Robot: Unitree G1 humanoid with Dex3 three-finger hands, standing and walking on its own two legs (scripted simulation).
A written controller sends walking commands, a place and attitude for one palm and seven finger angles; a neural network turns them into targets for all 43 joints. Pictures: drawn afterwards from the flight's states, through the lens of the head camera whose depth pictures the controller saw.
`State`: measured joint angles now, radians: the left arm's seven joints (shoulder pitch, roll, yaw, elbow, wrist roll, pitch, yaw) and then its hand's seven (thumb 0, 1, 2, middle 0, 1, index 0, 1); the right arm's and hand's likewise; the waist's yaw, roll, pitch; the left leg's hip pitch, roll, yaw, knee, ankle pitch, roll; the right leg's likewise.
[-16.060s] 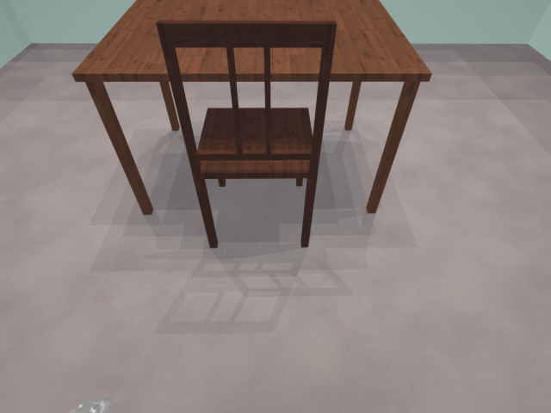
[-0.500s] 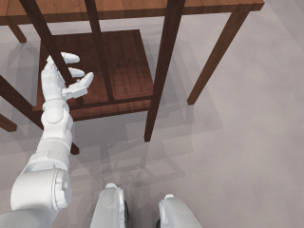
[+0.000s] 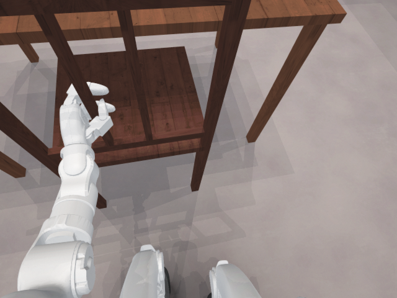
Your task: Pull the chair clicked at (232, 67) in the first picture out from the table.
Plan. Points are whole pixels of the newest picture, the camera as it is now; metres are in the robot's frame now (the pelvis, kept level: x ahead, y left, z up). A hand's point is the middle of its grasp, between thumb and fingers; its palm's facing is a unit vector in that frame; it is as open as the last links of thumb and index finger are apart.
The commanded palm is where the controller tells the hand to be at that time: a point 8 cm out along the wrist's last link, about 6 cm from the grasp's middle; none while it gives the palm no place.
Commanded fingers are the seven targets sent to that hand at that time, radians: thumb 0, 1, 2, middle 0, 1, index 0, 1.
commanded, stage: hook a spindle and tug to test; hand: left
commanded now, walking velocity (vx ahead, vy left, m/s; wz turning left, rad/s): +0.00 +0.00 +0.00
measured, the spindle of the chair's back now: (87, 98) +0.48 +0.20 +0.06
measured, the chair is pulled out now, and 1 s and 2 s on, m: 0.00 0.09 0.19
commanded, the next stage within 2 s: step backward, pulling the chair out in 0.24 s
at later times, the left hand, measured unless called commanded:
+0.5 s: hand (106, 126) +0.44 +0.16 +0.04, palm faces +0.14 -0.98 -0.14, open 5.1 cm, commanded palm +0.41 +0.21 +0.04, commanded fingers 0.00 0.90 0.90 -0.50 -1.45 -0.50 -1.45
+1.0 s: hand (117, 153) +0.38 +0.14 +0.05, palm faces +0.10 -0.99 -0.14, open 5.0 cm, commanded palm +0.36 +0.18 +0.05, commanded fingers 0.00 0.90 0.90 -0.50 -1.45 -0.50 -1.45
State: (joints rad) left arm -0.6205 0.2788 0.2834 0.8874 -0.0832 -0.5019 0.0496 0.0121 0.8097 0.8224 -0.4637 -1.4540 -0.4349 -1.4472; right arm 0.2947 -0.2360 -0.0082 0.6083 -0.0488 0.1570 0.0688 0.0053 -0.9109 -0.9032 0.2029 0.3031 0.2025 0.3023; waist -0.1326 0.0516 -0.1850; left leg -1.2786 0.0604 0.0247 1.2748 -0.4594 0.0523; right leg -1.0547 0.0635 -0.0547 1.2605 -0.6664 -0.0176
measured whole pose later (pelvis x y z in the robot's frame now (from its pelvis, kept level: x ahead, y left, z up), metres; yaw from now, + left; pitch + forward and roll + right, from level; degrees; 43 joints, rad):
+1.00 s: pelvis -0.01 -0.01 +0.11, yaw +2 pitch +8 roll -2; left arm -0.58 0.20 0.12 1.06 -0.09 -0.20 0.09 0.04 0.76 0.80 -0.31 -1.12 -0.50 -1.45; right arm 0.26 -0.26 0.00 0.71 0.05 0.06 -0.08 0.01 -0.91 -0.90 0.20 0.30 0.20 0.30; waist -0.09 0.06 0.10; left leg -0.58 0.04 0.04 0.59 -0.16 0.03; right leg -0.39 0.05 -0.04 0.57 -0.33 -0.02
